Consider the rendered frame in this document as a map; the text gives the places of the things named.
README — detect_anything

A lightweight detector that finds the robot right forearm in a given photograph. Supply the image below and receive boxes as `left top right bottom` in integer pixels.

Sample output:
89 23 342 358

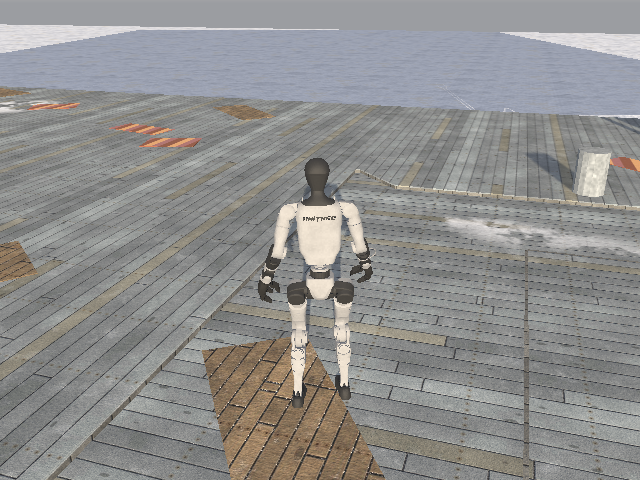
356 238 371 269

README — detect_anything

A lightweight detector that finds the left robot shin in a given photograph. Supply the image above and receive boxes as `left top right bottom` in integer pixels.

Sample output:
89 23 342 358
291 329 306 397

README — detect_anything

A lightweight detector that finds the robot right hand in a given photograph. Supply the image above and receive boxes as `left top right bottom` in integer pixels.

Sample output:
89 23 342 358
350 265 373 283

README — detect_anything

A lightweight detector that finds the right robot upper arm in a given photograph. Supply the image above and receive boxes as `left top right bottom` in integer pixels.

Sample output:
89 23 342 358
339 200 367 254

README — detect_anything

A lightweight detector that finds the robot left hand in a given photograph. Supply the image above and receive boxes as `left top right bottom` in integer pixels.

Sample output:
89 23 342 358
258 280 280 303

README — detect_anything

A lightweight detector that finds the humanoid robot torso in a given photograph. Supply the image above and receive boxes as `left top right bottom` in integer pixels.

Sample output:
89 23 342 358
295 196 342 300

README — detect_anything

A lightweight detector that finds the left robot upper arm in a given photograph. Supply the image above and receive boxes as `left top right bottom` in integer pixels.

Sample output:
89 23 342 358
271 202 298 259

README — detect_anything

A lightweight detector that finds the robot left forearm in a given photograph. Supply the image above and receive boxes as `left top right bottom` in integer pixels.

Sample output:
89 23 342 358
260 244 281 284

